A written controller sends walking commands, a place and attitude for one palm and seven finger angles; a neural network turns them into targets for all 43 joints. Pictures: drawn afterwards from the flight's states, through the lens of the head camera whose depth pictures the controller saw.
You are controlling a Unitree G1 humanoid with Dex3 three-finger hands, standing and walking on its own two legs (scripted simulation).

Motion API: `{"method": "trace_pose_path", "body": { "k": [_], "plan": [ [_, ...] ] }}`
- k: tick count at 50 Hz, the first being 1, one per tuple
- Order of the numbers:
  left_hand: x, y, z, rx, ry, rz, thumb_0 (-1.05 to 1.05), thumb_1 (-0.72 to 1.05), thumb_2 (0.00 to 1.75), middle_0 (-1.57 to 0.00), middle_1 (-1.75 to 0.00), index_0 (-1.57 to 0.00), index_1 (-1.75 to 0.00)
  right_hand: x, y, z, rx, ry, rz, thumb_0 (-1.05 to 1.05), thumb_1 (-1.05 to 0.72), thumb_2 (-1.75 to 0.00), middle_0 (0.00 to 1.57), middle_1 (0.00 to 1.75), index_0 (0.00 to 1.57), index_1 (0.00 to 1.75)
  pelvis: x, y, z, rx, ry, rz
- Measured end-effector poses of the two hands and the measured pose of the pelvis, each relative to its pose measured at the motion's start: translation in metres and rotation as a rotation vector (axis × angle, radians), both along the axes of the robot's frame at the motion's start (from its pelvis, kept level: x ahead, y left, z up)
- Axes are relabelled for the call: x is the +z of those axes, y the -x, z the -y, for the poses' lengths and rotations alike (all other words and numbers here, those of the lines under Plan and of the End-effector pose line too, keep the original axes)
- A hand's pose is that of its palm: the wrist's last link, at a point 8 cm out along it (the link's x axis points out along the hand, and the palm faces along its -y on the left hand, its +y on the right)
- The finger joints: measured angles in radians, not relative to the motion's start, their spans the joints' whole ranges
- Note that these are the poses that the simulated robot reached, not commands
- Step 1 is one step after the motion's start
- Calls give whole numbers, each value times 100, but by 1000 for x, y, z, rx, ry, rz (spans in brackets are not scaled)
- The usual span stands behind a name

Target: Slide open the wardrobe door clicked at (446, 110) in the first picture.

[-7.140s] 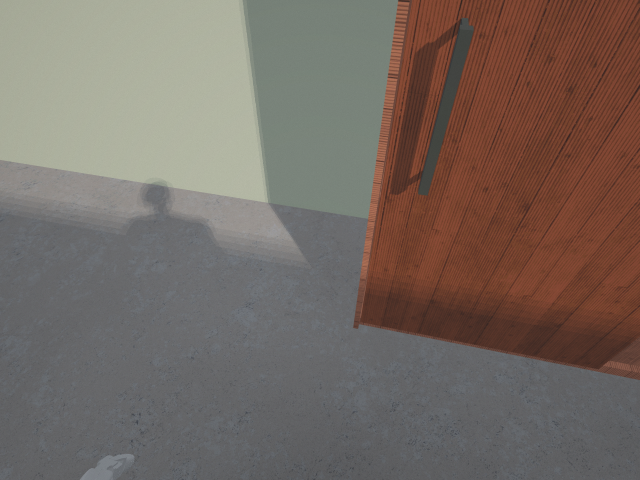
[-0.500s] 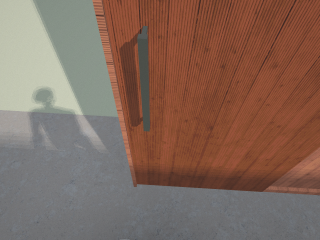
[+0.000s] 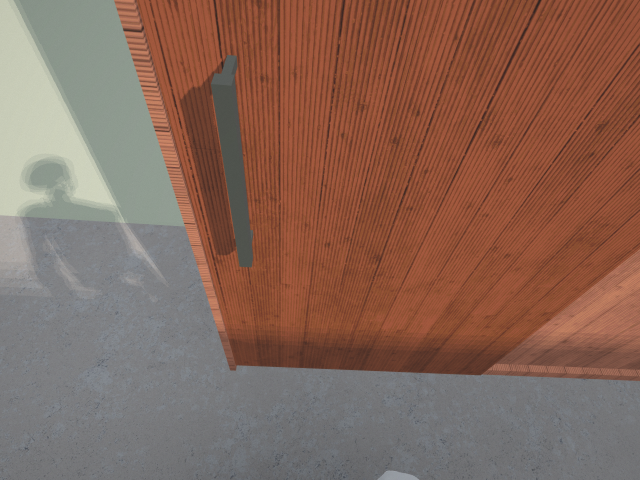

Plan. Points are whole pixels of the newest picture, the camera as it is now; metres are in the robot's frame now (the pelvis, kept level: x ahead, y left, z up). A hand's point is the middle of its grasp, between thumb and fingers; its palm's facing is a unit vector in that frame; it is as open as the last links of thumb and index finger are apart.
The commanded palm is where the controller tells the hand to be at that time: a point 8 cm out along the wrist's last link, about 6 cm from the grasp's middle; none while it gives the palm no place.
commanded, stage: come to a stop and stand still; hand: left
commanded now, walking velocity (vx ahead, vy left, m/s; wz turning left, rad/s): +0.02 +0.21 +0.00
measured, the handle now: (239, 182) +0.46 +0.14 +0.09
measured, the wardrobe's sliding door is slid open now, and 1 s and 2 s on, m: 0.00 0.00 0.00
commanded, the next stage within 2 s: none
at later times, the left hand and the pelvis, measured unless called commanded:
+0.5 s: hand out of the picture +0.00 +0.17 -0.20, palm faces +0.09 -0.97 -0.23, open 7.3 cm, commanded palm none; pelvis +0.00 -0.02 -0.02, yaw +2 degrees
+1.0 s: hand out of the picture -0.03 +0.22 -0.18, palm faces +0.06 -0.97 -0.22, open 7.4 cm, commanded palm none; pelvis -0.04 +0.04 -0.01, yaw +1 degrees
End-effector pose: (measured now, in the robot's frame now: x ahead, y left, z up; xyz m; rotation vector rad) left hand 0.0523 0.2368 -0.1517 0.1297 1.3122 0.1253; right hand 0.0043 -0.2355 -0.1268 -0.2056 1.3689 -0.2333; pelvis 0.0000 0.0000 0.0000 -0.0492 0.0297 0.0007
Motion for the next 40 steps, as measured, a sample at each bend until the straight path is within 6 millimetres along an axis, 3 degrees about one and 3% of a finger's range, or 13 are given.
{"method": "trace_pose_path", "body": {
  "k": [4, 8, 16, 24, 28, 34, 40],
  "plan": [
    [2, -13, 23, -26, -48, 50, 0, 91, 90, -19, -30, -20, -30, -21, 19, 30, -31, -42, -48, 0, -91, -90, 20, 30, 20, 30, -12, -1, 29, 4, -37, 1],
    [5, -8, 50, -23, -65, 56, 0, 91, 90, -19, -30, -20, -30, -38, 24, 50, -43, -79, -91, 0, -91, -90, 20, 30, 20, 30, -17, -5, 46, 8, -55, 17],
    [16, 19, 56, 36, -83, 24, 0, 93, 90, -20, -30, -20, -30, -26, -22, 54, 15, -101, -4, 0, -91, -90, 19, 30, 20, 30, -5, -8, 52, 9, -86, 25],
    [-10, 60, 28, 89, -62, -60, 0, 91, 90, -20, -30, -20, -30, -15, -87, 29, 111, -47, 181, 0, -91, -90, 19, 30, 20, 30, -17, -2, 25, 24, -38, 32],
    [-16, 68, 5, 102, -73, -52, 1, 91, 90, -20, -30, -20, -30, -14, -103, 7, 147, -32, 278, 0, -91, -90, 19, 30, 20, 30, -25, 4, 4, 32, -34, 62],
    [-7, 69, -19, 86, -105, 19, 1, 91, 90, -20, -30, -20, -30, -19, -99, -28, 165, -93, 338, 0, -91, -90, 19, 30, 20, 30, -26, 18, -12, 22, -53, 79],
    [5, 79, -26, 59, -95, 41, 0, 91, 90, -20, -30, -20, -30, -22, -66, -49, 121, -137, 300, 0, -91, -90, 20, 30, 20, 30, -19, 28, -26, 18, -42, 69]
  ]
}}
